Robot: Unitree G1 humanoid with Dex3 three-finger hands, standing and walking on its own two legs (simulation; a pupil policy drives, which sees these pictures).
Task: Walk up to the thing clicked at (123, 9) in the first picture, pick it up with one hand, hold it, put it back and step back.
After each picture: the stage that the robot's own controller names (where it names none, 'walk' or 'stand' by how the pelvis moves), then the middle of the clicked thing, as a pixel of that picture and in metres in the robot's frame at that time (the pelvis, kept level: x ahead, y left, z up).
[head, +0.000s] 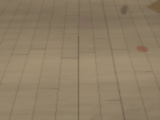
stand; (124, 9) +2.04 -0.50 -0.72
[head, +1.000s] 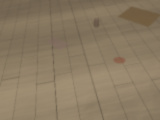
walk; (96, 22) +1.94 +0.03 -0.69
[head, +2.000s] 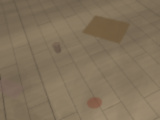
walk; (57, 47) +1.26 +0.40 -0.71
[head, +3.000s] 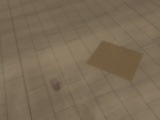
walk; (55, 85) +0.80 +0.37 -0.72
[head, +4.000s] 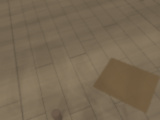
walk; (57, 115) +0.50 +0.30 -0.71
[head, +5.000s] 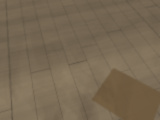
stand; out of the picture +0.35 +0.25 -0.70
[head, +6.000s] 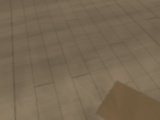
stand; out of the picture +0.32 +0.24 -0.72
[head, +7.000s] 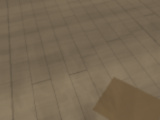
stand; out of the picture +0.33 +0.26 -0.73
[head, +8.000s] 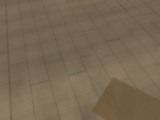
stand; out of the picture +0.30 +0.27 -0.73
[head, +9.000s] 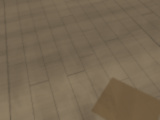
stand; out of the picture +0.30 +0.27 -0.73
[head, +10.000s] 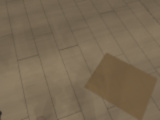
go down; out of the picture +0.33 +0.27 -0.66
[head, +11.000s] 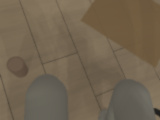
go down; (18, 67) +0.38 +0.30 -0.29
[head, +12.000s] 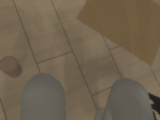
close in; (11, 67) +0.37 +0.31 -0.28
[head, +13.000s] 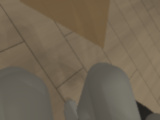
close in; out of the picture +0.35 +0.33 -0.21
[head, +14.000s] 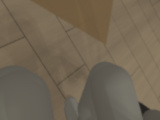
close; out of the picture +0.34 +0.32 -0.21
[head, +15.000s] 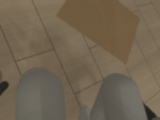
lift; out of the picture +0.29 +0.29 -0.14
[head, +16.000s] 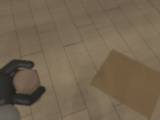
lift; (29, 87) +0.31 +0.20 +0.03
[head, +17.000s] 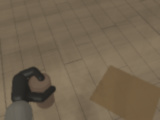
hold; (42, 91) +0.32 +0.16 +0.00
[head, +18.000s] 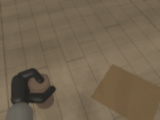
hold; (42, 92) +0.32 +0.17 -0.01
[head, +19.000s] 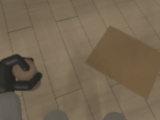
crouch; (28, 76) +0.36 +0.21 -0.06
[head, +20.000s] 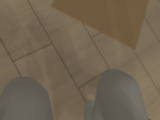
lower; out of the picture +0.39 +0.30 -0.16
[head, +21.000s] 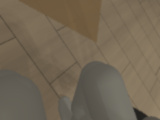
lower; out of the picture +0.36 +0.32 -0.22
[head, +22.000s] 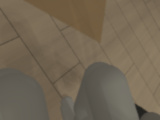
lower; out of the picture +0.36 +0.32 -0.22
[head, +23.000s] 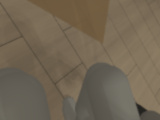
lower; out of the picture +0.35 +0.32 -0.22
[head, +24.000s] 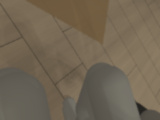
lower; out of the picture +0.35 +0.32 -0.21
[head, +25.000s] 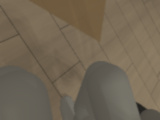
withdraw; out of the picture +0.34 +0.31 -0.22
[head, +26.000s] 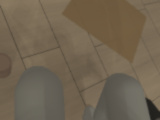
stand; (1, 66) +0.36 +0.29 -0.25
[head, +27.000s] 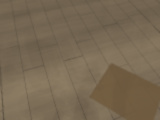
stand; out of the picture +0.31 +0.22 -0.63
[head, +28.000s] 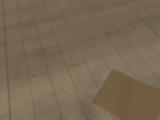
stand; out of the picture +0.33 +0.23 -0.66
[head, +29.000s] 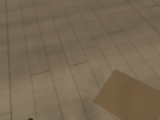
stand; out of the picture +0.32 +0.23 -0.67
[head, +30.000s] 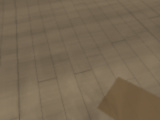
stand; out of the picture +0.35 +0.22 -0.72
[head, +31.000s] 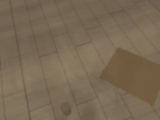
walk; (66, 109) +0.45 +0.20 -0.71
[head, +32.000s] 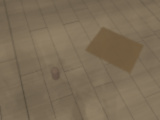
walk; (55, 73) +0.75 +0.21 -0.71
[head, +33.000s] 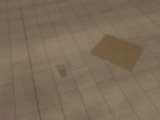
stand; (62, 71) +0.95 +0.27 -0.71
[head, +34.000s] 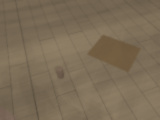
stand; (60, 72) +0.95 +0.28 -0.73
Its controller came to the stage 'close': yes
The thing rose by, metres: 0.72
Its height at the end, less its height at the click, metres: +0.00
